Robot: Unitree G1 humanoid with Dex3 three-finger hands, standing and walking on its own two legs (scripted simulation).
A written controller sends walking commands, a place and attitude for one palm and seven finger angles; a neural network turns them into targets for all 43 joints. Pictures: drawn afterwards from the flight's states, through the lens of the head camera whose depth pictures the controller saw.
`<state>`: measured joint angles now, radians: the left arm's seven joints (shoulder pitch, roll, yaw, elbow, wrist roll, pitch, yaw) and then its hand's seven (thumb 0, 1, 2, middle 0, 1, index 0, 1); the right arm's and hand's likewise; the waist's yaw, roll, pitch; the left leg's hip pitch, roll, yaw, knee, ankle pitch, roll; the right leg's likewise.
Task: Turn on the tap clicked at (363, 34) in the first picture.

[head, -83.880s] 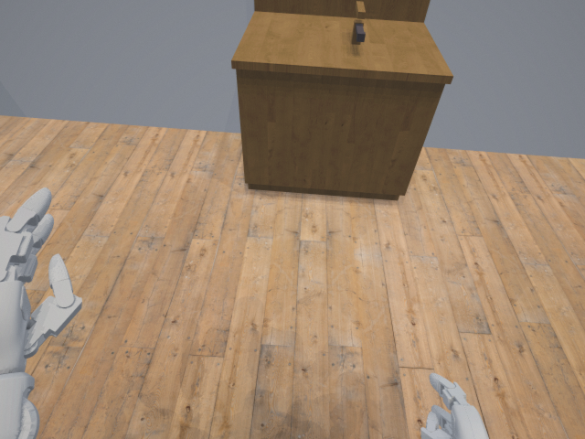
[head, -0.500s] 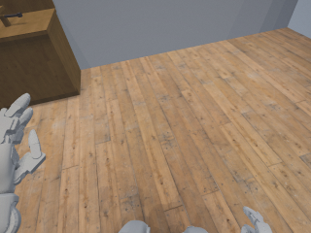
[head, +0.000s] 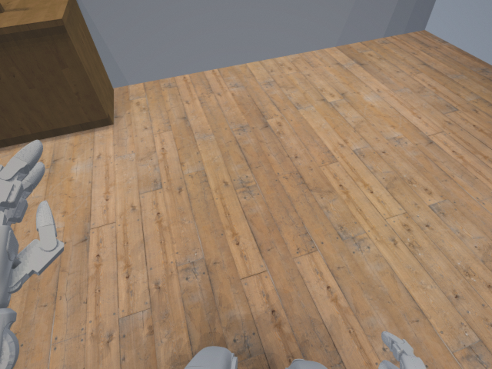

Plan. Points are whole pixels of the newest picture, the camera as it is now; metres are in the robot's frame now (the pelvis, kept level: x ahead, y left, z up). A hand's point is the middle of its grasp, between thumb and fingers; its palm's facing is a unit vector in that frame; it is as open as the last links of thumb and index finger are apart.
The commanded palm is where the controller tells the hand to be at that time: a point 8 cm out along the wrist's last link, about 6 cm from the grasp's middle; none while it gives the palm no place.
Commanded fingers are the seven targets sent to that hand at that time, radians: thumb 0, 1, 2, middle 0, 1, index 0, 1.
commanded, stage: bring the hand home and regain balance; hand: left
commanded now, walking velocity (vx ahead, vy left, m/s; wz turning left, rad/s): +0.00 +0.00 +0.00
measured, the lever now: out of the picture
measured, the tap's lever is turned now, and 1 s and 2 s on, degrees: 78 78 78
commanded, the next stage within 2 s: come to a stop and stand still in 0.94 s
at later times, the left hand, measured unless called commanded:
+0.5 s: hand out of the picture +0.09 +0.23 +0.19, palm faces +0.32 -0.84 -0.44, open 7.4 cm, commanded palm +0.04 +0.28 +0.22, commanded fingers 0.00 0.90 0.90 -0.20 -0.30 -0.20 -0.30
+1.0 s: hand out of the picture +0.06 +0.27 +0.20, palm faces +0.39 -0.81 -0.43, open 7.4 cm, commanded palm +0.01 +0.31 +0.22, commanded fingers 0.00 0.90 0.90 -0.20 -0.30 -0.20 -0.30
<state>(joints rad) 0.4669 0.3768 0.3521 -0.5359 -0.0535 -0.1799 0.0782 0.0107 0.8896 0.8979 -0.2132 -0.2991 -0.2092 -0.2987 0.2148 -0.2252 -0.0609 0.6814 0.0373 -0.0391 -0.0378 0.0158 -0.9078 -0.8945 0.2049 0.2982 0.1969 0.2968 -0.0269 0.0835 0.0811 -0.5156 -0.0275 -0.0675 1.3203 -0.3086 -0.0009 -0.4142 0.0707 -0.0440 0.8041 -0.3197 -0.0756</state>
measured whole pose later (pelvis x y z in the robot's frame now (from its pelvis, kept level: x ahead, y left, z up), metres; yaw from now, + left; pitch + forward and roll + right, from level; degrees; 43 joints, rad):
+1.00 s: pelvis -0.15 +0.02 +0.04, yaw +1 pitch -2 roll -1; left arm 0.49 0.37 0.33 -0.45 -0.03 -0.16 0.15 0.01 0.89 0.90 -0.21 -0.30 -0.21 -0.30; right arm 0.22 -0.19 0.00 0.65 0.01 -0.09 -0.09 0.01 -0.91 -0.89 0.21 0.30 0.20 0.30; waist -0.01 0.03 0.04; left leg -0.25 -0.01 0.01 0.48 -0.20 0.03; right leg -0.26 0.03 0.02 0.44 -0.16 -0.02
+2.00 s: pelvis -0.08 +0.05 +0.04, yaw -1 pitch +2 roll -1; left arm 0.43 0.36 0.36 -0.52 -0.02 -0.18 0.12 0.01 0.89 0.90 -0.21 -0.30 -0.21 -0.30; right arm 0.19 -0.17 0.05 0.51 0.00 -0.07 -0.03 0.01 -0.90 -0.89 0.21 0.30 0.20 0.30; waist 0.01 -0.03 0.02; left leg -0.22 -0.01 0.05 0.49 -0.30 0.04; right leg -0.24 0.02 0.04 0.42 -0.21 0.01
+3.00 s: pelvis -0.05 +0.10 +0.03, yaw +2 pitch +1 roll -1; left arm 0.48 0.35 0.38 -0.49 -0.02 -0.21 0.15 0.01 0.89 0.90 -0.21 -0.30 -0.20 -0.30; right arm 0.27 -0.18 -0.01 0.61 0.00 -0.09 -0.04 0.02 -0.91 -0.89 0.20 0.30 0.20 0.30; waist -0.01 -0.01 0.00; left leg -0.21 -0.08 0.08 0.55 -0.36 0.12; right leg -0.47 -0.04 -0.05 1.04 -0.44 0.00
